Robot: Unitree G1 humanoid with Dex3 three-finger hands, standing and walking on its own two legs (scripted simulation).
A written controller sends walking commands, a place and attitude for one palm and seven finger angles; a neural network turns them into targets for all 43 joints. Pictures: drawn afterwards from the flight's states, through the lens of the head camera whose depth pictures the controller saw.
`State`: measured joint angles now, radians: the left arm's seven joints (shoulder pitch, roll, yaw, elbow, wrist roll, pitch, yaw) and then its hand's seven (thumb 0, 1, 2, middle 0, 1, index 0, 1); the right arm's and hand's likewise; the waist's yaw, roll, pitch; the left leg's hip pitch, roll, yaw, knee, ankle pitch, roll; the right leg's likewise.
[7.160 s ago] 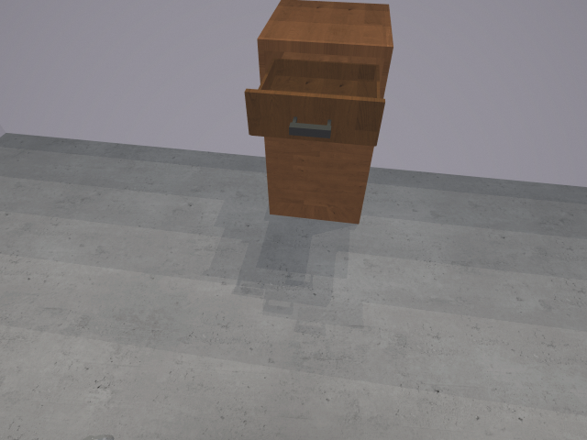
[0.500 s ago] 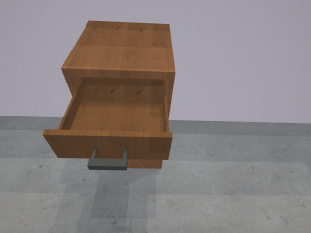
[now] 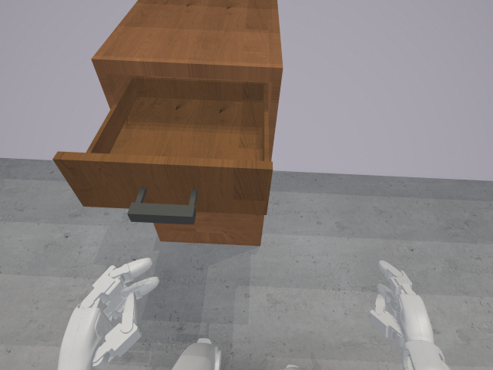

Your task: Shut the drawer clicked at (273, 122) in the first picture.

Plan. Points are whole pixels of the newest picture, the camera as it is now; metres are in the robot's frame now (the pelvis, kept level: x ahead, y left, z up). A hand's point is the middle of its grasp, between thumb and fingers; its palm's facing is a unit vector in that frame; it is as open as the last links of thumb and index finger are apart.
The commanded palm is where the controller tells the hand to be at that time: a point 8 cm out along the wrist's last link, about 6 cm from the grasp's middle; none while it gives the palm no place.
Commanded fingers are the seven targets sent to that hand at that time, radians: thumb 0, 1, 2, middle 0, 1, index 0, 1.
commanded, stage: raise the hand and make a fist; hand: left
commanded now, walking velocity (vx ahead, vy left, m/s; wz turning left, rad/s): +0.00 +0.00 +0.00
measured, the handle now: (165, 203) +0.39 +0.19 +0.03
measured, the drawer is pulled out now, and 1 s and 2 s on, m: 0.28 0.28 0.28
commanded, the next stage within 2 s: bring the fist close to the handle in 1.48 s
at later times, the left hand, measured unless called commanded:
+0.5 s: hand (135, 298) +0.20 +0.17 +0.08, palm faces +0.05 -1.00 -0.04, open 3.5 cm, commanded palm +0.16 +0.21 +0.09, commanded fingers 0.00 0.90 0.90 -1.14 -1.32 -1.14 -1.32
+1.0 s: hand (145, 290) +0.20 +0.15 +0.12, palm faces +0.03 -1.00 -0.01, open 3.2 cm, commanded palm +0.17 +0.20 +0.12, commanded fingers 0.00 0.90 0.90 -1.40 -1.60 -1.40 -1.60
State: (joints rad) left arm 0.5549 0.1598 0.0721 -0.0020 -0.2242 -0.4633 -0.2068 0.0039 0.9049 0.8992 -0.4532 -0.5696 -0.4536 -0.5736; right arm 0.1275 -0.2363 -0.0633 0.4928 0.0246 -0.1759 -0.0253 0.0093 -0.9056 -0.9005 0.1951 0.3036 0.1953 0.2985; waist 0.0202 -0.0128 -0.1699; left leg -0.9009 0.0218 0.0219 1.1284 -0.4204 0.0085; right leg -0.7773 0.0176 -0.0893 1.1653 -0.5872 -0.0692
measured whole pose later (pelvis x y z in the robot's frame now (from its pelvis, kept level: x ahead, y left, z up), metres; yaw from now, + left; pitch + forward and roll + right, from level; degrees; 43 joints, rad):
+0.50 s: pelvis +0.02 +0.00 +0.02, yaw +0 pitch +12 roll +0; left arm 0.61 0.18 0.10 -0.14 -0.25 -0.42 -0.17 0.01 0.90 0.90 -0.95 -1.11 -0.95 -1.11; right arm 0.29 -0.23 -0.04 0.57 0.03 -0.17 -0.06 0.01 -0.90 -0.90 0.20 0.30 0.20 0.30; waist -0.02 0.03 -0.14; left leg -0.82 0.03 0.01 1.02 -0.41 0.00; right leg -0.69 0.03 -0.09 1.04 -0.55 -0.06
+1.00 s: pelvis +0.02 +0.02 +0.02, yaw +1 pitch +9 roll -2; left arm 0.66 0.15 -0.10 -0.37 -0.14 -0.29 -0.03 0.01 0.90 0.90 -1.37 -1.57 -1.37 -1.57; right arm 0.24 -0.20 0.04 0.39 0.02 -0.10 -0.01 0.01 -0.90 -0.90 0.20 0.30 0.20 0.30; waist 0.01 0.05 -0.15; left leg -0.77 0.01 0.01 1.02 -0.42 0.04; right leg -0.62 0.01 -0.09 1.00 -0.55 -0.03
